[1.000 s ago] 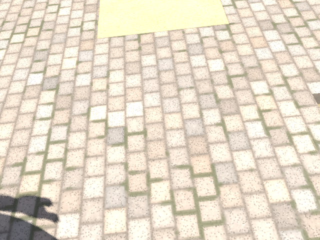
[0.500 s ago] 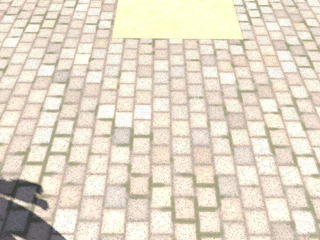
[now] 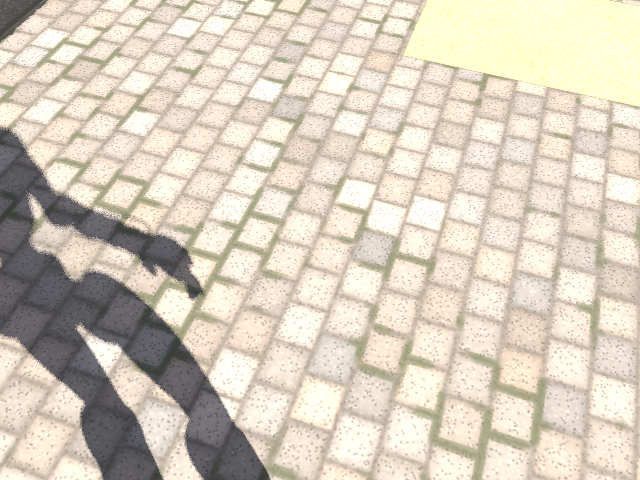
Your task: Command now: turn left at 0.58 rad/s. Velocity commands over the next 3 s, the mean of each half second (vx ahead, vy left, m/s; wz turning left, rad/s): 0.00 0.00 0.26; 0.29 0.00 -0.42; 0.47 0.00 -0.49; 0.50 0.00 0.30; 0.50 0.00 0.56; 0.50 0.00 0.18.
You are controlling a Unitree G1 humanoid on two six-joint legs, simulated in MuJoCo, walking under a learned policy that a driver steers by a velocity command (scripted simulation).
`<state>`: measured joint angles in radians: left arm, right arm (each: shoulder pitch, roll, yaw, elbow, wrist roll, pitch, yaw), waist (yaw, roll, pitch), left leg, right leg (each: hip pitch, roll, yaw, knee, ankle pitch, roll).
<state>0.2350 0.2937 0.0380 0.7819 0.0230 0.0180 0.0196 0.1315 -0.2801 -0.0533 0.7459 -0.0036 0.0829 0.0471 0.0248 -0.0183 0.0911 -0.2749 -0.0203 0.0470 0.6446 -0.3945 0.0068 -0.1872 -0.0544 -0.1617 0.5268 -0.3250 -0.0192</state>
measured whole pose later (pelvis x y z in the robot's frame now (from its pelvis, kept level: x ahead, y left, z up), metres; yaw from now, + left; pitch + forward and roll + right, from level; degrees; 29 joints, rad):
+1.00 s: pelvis +0.10 +0.03 +0.01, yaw -10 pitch +1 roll +0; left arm 0.17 0.31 0.08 0.80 0.04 0.01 -0.07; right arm 0.39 -0.27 -0.03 0.85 -0.03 -0.08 -0.01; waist -0.04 -0.05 0.00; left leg 0.00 -0.03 0.08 0.24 -0.26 0.05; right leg -0.62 0.00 0.05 1.07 -0.21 -0.03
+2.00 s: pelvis +0.64 -0.13 +0.01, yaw -12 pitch +0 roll +0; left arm 0.20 0.26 0.01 0.79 0.05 -0.06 -0.01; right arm 0.32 -0.28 -0.06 0.86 0.00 -0.04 0.02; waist 0.00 -0.02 0.05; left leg -0.21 -0.15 -0.02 0.39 -0.18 0.14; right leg -0.55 -0.07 0.04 1.12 -0.30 0.00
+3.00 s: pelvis +1.15 -0.14 +0.01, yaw +10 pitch +0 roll -1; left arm 0.35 0.25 0.04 0.89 0.02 -0.03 -0.02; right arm 0.24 -0.23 -0.03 0.83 -0.02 -0.07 0.01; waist 0.02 -0.03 0.04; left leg -0.19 -0.04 0.11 0.38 -0.20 0.08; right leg -0.47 -0.06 0.02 1.10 -0.30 -0.05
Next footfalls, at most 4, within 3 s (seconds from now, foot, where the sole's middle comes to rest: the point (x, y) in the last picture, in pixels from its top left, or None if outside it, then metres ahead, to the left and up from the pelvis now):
0.02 left None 0.03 0.10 -0.77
0.48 right None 0.05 -0.10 -0.77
0.78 left None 0.07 0.12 -0.77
1.24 right None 0.35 -0.12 -0.77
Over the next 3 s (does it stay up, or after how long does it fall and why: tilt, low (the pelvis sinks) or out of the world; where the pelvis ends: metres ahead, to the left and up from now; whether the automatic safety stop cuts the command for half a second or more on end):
stays up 1.15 -0.14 0.01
